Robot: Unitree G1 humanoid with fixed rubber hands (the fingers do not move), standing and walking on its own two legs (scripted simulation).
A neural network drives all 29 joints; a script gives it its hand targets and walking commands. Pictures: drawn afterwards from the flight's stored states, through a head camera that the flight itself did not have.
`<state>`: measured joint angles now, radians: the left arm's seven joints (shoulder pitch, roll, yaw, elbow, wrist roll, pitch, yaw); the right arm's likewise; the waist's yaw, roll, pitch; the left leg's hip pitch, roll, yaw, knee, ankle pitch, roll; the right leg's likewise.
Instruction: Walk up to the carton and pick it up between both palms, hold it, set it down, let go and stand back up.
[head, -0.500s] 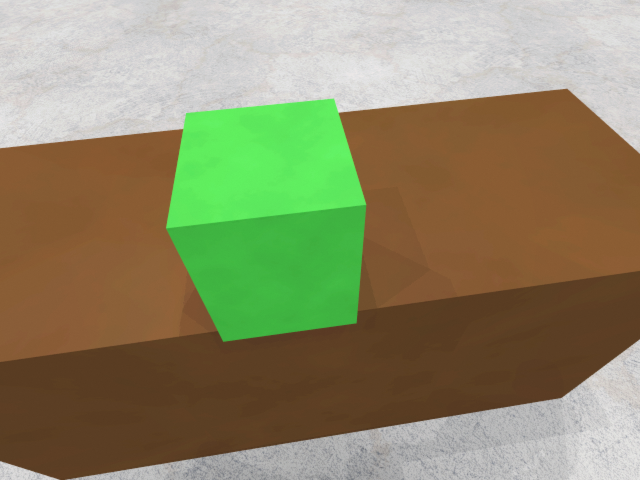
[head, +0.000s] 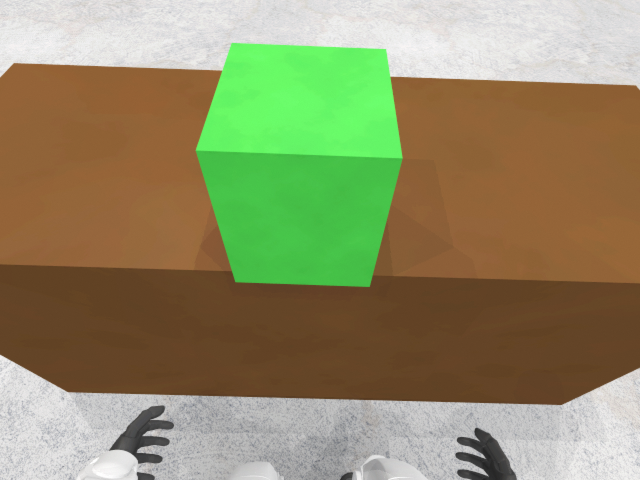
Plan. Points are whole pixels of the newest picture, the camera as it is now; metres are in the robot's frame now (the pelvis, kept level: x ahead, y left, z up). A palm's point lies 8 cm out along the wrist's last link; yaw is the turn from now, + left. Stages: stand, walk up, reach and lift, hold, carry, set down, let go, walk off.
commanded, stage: reach and lift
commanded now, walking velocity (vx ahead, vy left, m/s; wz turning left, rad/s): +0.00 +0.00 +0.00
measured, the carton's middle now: (305, 173) +0.48 +0.05 +0.09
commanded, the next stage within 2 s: none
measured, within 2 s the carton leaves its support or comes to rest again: neither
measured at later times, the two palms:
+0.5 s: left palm (123, 411) +0.19 +0.25 -0.03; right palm (500, 448) +0.17 -0.20 -0.04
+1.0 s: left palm (107, 386) +0.21 +0.26 +0.02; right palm (487, 410) +0.20 -0.17 +0.01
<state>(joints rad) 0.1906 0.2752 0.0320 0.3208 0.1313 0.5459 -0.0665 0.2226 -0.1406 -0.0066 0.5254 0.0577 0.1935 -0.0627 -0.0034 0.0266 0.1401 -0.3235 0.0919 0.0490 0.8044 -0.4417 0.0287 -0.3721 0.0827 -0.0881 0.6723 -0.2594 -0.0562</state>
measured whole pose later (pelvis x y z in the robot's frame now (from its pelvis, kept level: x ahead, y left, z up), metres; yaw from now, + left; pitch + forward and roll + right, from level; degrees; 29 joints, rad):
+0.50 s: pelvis +0.04 +0.00 +0.03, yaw +1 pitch -3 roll +0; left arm 0.24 0.27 0.03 0.32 -0.03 0.28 -0.04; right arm 0.35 -0.09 -0.02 0.34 0.03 0.08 -0.08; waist -0.02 0.00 0.10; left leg -0.06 0.02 0.07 0.40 -0.28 0.00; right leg -0.16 0.03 -0.07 0.40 -0.18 -0.05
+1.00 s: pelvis +0.04 +0.03 +0.04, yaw +0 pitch -3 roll -1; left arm 0.36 0.26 -0.03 0.09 -0.12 0.14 0.03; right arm 0.41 -0.11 -0.02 0.15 0.11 0.01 -0.03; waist 0.02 0.00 0.05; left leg -0.02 0.00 0.09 0.33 -0.26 0.03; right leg -0.10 0.02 -0.04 0.28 -0.13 -0.02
